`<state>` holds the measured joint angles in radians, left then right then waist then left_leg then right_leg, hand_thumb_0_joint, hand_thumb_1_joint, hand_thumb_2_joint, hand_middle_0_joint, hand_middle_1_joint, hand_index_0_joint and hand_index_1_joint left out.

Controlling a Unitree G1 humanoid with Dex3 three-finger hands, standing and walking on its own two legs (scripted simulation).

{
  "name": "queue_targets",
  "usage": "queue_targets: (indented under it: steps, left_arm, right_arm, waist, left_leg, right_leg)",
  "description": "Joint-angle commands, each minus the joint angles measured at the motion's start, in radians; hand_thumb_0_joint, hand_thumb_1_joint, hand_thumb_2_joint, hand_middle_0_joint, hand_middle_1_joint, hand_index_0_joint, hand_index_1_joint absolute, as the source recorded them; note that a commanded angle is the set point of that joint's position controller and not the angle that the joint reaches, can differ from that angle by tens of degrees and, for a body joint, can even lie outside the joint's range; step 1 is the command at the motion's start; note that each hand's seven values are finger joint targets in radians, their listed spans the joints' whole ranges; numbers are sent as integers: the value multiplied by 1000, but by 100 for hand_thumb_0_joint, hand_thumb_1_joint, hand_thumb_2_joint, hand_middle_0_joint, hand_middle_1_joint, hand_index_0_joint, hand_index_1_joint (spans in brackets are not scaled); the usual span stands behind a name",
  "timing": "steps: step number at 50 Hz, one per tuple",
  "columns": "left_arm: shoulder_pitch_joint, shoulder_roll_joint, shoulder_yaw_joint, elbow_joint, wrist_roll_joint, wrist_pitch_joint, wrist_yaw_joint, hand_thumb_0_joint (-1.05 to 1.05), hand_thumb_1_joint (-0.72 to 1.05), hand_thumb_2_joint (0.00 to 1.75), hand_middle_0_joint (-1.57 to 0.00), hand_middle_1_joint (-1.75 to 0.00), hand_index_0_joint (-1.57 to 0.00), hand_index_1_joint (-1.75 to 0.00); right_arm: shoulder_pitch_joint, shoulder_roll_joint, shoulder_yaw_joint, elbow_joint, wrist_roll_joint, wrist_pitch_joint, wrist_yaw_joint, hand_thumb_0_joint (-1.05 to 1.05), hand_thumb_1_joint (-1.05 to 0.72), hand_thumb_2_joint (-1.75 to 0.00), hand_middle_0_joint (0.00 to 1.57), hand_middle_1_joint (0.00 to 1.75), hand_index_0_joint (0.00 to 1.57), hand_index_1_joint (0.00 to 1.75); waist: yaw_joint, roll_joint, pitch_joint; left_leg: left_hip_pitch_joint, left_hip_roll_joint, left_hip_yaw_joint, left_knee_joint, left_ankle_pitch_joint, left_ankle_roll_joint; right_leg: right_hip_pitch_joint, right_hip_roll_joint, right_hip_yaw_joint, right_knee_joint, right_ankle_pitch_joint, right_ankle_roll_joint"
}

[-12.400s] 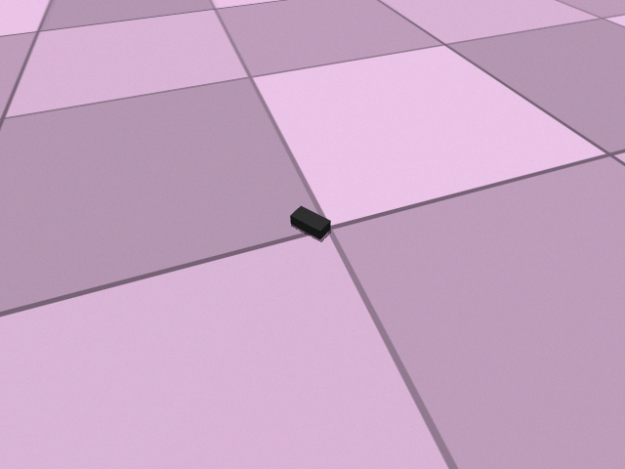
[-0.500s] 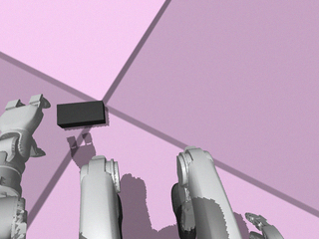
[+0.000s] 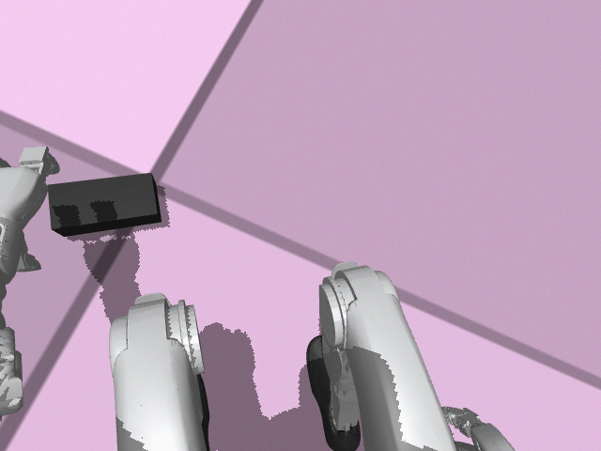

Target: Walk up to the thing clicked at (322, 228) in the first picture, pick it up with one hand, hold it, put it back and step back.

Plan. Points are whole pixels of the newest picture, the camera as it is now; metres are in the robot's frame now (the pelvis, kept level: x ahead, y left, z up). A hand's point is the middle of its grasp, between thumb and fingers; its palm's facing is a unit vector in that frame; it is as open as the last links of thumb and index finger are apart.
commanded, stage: rise first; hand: left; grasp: from above
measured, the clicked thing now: (108, 204) +0.51 +0.26 -0.32
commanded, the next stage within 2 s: none
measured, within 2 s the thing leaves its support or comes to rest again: neither
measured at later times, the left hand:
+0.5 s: hand (38, 213) +0.46 +0.31 -0.18, palm faces -0.45 -0.06 -0.89, open 14.0 cm
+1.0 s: hand (47, 208) +0.47 +0.31 -0.20, palm faces -0.45 -0.06 -0.89, open 14.0 cm
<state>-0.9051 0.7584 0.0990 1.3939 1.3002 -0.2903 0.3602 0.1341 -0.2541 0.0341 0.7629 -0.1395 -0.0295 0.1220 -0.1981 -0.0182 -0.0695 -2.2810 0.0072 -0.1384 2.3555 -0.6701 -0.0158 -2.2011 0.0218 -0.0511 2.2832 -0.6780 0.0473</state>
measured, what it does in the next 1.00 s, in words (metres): stands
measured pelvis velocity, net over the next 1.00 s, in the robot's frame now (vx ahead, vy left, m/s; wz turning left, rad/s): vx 0.00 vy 0.00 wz -0.04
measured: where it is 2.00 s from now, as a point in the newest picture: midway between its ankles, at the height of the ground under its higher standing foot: (267, 431)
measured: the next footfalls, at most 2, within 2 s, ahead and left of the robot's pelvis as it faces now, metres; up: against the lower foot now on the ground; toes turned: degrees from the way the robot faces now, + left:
none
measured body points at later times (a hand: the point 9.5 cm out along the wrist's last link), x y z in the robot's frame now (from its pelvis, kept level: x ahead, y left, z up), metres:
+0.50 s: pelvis +0.01 +0.00 -0.01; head +0.25 +0.08 +0.36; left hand +0.48 +0.31 -0.13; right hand +0.06 -0.28 -0.11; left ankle +0.08 +0.13 -0.31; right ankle +0.10 -0.13 -0.31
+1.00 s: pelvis +0.00 +0.00 -0.02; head +0.25 +0.08 +0.35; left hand +0.49 +0.31 -0.15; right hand +0.04 -0.27 -0.11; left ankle +0.08 +0.13 -0.31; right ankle +0.10 -0.13 -0.31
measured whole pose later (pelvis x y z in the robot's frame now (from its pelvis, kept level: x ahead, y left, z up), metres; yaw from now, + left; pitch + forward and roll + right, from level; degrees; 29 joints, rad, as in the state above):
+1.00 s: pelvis +0.00 +0.00 -0.02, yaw -2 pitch +33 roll -10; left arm -0.98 0.85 0.12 1.48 1.31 -0.26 0.40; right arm 0.15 -0.27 0.11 0.73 -0.17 -0.04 0.15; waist -0.27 -0.04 0.00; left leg -2.34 0.01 -0.18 2.44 -0.69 -0.02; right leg -2.24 0.04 -0.08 2.34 -0.68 0.06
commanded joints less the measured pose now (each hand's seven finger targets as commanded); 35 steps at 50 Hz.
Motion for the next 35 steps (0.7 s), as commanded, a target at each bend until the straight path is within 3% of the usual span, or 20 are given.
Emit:
queue_targets:
  steps: [1,6,14,20,24,26,28,30,35]
  left_arm:
    - [-306,284,52,-117,-19,0,56,0,-53,99,-6,-103,-8,-101]
    - [-310,297,59,-123,-22,12,56,0,-52,98,-6,-103,-8,-101]
    - [-305,303,59,-124,-29,15,56,0,-53,98,-6,-103,-8,-101]
    - [-328,297,43,-111,-28,20,60,0,-52,97,-6,-104,-8,-101]
    - [-331,306,54,-98,-27,21,68,0,-52,97,-5,-104,-8,-101]
    - [-349,296,34,-91,-23,19,65,0,-53,98,-6,-104,-8,-102]
    - [-356,328,55,-98,-25,20,68,0,-52,98,-5,-104,-8,-102]
    - [-343,324,53,-89,-22,18,70,0,-59,106,-8,-100,-6,-102]
    - [-347,328,48,-66,-20,23,73,0,-54,101,-7,-103,-7,-102]
  right_arm:
    - [193,-244,-73,-20,-8,-1,-17,0,-91,-91,20,30,20,30]
    - [207,-252,-71,-17,-13,3,-13,0,-91,-90,20,30,20,30]
    - [203,-255,-59,-24,-17,8,-8,0,-91,-90,20,30,20,30]
    - [203,-259,-52,-23,-13,9,-7,0,-90,-90,20,30,20,30]
    - [215,-270,-46,-24,-19,8,-4,0,-90,-90,20,30,20,30]
    - [216,-268,-41,-29,-19,5,-1,0,-90,-90,20,30,20,30]
    - [213,-277,-39,-29,-15,6,-3,0,-90,-90,20,30,20,30]
    - [214,-273,-32,-30,-23,5,0,0,-91,-90,20,30,20,30]
    - [214,-275,-30,-29,-18,1,-1,0,-90,-90,20,30,20,30]
  waist:
    - [-4,262,-659]
    - [-10,294,-679]
    - [-13,311,-655]
    - [-31,304,-638]
    - [-42,307,-636]
    - [-56,323,-612]
    - [-46,317,-631]
    - [-47,315,-640]
    - [-57,312,-615]
  left_leg:
    - [515,-18,106,-229,141,49]
    - [542,-13,98,-216,196,46]
    - [527,-11,91,-210,173,42]
    - [517,-9,86,-195,179,44]
    - [515,-8,83,-189,179,43]
    - [505,-7,80,-194,160,42]
    - [511,-8,79,-191,157,43]
    - [496,-9,82,-185,159,43]
    - [492,-9,79,-179,161,43]
  right_leg:
    - [303,22,-90,-238,178,-76]
    - [304,22,-94,-209,227,-75]
    - [283,26,-102,-197,210,-79]
    - [270,29,-105,-193,221,-79]
    - [276,28,-111,-187,225,-75]
    - [262,29,-115,-187,209,-78]
    - [266,31,-114,-189,206,-77]
    - [286,31,-115,-185,210,-75]
    - [269,31,-116,-182,212,-77]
